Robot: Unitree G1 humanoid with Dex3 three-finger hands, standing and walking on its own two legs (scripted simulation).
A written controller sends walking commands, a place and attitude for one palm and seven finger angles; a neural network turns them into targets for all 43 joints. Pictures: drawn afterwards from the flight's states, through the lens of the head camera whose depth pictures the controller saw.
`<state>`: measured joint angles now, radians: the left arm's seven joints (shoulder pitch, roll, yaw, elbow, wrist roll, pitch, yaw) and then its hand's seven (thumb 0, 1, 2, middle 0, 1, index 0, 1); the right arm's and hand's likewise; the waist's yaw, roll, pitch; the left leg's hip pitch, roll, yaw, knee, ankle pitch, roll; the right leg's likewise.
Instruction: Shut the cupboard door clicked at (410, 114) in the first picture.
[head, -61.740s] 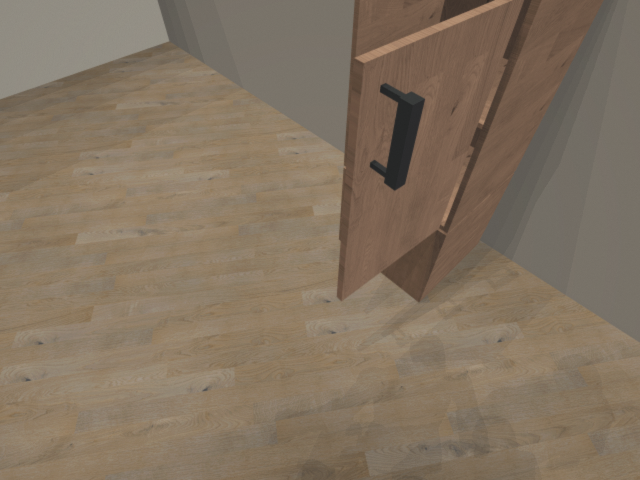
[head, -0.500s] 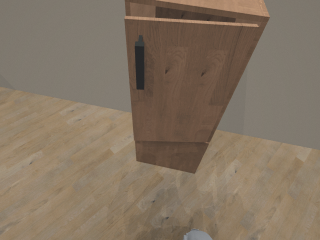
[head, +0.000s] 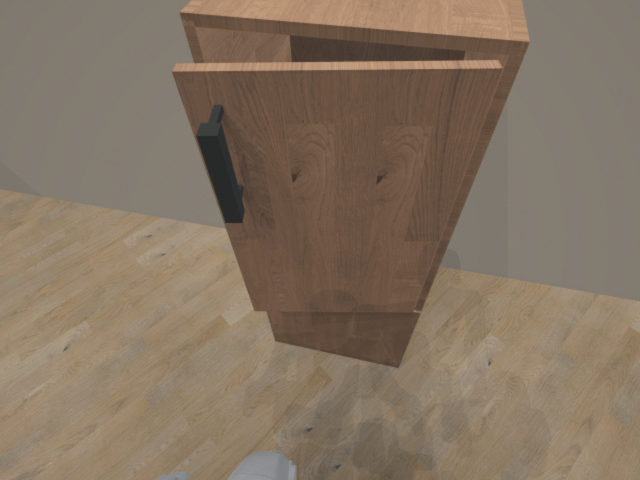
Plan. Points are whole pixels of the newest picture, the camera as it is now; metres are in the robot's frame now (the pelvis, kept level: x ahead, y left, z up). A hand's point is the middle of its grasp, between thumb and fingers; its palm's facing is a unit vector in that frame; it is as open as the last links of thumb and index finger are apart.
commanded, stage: come to a stop and stand still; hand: left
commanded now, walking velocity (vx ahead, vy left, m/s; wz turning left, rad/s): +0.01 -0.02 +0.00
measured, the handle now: (226, 166) +0.47 +0.16 +0.13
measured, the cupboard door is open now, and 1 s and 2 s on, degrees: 12 12 12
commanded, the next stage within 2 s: look again from close up in 0.68 s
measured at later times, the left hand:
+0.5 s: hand out of the picture -0.03 +0.25 -0.18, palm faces +0.04 -0.98 -0.20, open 7.4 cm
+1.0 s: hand out of the picture -0.02 +0.25 -0.18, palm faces -0.01 -0.97 -0.23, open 7.4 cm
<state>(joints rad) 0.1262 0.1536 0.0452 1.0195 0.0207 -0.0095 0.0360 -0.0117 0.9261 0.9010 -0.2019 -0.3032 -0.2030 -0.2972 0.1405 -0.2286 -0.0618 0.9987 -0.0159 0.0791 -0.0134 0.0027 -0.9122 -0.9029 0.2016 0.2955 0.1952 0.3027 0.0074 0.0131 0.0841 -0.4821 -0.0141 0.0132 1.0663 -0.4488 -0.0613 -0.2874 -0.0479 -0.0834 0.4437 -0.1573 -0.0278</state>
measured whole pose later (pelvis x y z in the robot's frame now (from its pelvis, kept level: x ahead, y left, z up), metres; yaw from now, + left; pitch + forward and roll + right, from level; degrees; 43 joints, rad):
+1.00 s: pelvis -0.02 +0.08 -0.01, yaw -1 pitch -1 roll +0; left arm 0.29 0.15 -0.02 1.11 0.01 -0.02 0.03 0.00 0.91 0.90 -0.20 -0.30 -0.20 -0.30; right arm 0.33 -0.17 0.01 1.05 -0.02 -0.01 -0.02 0.01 -0.91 -0.90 0.20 0.30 0.20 0.30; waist -0.01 0.04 0.02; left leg -0.25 -0.04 0.05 0.52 -0.26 0.05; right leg -0.22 -0.03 0.04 0.53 -0.31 0.03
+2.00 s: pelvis +0.04 +0.01 -0.02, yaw -1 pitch +1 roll +0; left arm 0.36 0.16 0.04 1.06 0.02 0.04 0.01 0.00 0.91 0.90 -0.20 -0.30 -0.20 -0.30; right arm 0.21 -0.14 -0.02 1.06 -0.03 -0.01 -0.06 0.00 -0.91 -0.90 0.20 0.30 0.20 0.30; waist 0.02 -0.06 0.07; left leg -0.29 0.04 0.12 0.65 -0.35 0.03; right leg -0.26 0.07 -0.02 0.79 -0.47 -0.05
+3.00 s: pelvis +0.04 -0.04 -0.01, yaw -1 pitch -2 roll +0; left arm 0.30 0.17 -0.01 1.03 0.02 0.02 0.03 0.00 0.91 0.90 -0.20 -0.30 -0.20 -0.30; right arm 0.24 -0.21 -0.02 0.93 -0.02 0.01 -0.01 0.00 -0.94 -0.90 0.21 0.30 0.20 0.30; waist 0.01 0.06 0.03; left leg -0.25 -0.06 0.14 0.53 -0.26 0.10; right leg -0.25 -0.07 0.07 0.57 -0.30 0.01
